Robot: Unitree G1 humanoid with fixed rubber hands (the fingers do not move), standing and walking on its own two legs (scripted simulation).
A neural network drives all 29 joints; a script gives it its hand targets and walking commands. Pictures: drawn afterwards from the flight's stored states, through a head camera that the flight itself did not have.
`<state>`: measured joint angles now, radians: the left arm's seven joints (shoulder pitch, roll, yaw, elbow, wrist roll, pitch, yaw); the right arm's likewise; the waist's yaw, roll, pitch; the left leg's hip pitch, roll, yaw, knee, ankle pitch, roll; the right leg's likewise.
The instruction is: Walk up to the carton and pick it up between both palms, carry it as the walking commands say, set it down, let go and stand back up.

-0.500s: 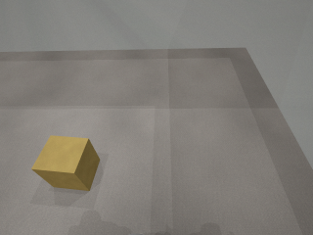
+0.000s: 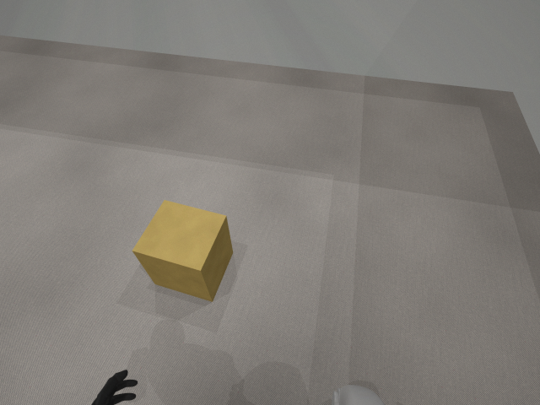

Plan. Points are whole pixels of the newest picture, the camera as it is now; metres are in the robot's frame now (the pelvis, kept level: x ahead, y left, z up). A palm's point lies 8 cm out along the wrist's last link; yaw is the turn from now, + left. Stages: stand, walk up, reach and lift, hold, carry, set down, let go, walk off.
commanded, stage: walk up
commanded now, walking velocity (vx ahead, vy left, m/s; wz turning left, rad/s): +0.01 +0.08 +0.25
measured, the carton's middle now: (188, 251) +0.69 +0.35 -0.64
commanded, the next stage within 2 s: none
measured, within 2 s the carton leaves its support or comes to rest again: neither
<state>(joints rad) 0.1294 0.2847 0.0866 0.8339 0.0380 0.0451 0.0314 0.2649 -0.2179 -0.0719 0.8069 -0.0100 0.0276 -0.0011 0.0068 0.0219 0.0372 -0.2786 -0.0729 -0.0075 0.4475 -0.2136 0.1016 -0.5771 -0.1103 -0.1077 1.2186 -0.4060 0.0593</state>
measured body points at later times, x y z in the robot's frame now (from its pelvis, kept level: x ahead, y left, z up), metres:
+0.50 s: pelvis +0.00 +0.02 +0.00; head +0.02 +0.00 +0.45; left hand +0.04 +0.29 -0.13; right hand +0.07 -0.23 -0.15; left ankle -0.01 +0.14 -0.67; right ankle -0.04 -0.09 -0.74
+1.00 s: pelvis +0.02 +0.16 +0.00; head +0.06 +0.18 +0.45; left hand +0.08 +0.44 -0.14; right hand +0.09 -0.08 -0.13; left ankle +0.01 +0.21 -0.74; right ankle +0.01 +0.02 -0.65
